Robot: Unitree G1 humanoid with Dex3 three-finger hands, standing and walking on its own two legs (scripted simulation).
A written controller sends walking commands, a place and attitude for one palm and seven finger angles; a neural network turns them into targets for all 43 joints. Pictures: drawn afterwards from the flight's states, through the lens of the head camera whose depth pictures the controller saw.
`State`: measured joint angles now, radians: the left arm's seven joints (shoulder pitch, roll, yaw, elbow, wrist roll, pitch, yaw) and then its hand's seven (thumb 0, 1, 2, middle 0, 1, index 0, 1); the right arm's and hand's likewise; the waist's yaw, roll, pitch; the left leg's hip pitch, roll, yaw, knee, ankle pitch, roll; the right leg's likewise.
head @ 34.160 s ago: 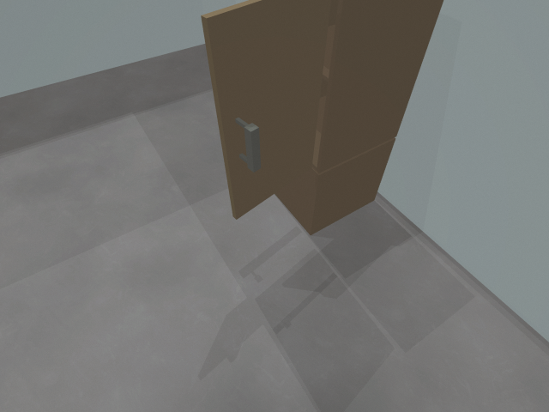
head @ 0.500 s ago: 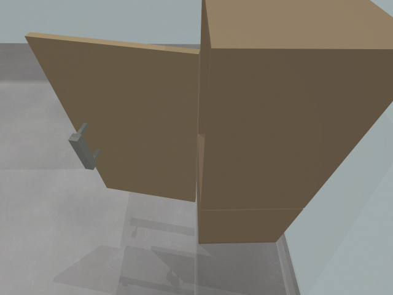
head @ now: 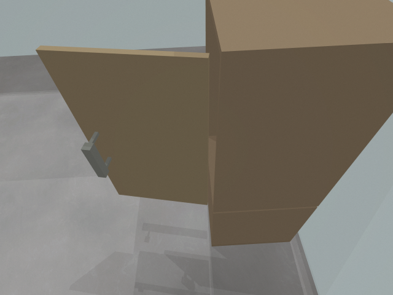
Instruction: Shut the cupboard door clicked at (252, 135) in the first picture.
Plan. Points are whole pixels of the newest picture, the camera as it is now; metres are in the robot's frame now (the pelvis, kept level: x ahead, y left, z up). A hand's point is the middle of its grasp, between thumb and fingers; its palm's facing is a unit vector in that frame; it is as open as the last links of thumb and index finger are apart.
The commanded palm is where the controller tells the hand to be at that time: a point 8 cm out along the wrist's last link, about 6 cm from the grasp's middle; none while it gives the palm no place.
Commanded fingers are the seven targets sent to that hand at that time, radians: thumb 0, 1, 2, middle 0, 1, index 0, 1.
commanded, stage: come to a stop and stand still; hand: left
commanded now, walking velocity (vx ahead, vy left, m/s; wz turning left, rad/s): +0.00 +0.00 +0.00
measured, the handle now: (99, 154) +0.47 +0.31 -0.05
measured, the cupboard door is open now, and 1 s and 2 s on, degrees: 79 79 79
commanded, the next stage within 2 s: look again from close up in 0.04 s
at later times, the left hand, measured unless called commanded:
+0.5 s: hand out of the picture +0.03 +0.17 -0.17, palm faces +0.02 -0.98 -0.22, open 7.3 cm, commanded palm none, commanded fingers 0.00 0.90 0.90 -0.20 -0.30 -0.20 -0.30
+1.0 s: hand out of the picture +0.03 +0.16 -0.17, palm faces +0.01 -0.97 -0.24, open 7.4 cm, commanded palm none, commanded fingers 0.00 0.90 0.90 -0.20 -0.30 -0.20 -0.30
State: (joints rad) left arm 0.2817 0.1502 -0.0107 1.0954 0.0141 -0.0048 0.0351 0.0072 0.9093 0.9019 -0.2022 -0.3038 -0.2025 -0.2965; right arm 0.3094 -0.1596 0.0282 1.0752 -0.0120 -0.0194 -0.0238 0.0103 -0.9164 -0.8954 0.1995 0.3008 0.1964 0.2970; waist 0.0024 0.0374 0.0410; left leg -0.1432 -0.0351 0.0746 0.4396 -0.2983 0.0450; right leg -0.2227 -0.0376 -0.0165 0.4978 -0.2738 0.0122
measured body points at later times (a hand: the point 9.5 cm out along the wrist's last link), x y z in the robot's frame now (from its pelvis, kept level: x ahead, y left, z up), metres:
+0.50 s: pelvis +0.02 -0.01 +0.00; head +0.04 -0.02 +0.45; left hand +0.03 +0.22 -0.15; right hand +0.04 -0.24 -0.16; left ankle -0.04 +0.09 -0.74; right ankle -0.01 -0.13 -0.74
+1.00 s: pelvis +0.01 -0.02 +0.00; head +0.04 -0.03 +0.45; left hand +0.03 +0.21 -0.15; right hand +0.02 -0.25 -0.16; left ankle -0.04 +0.09 -0.74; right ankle -0.01 -0.13 -0.74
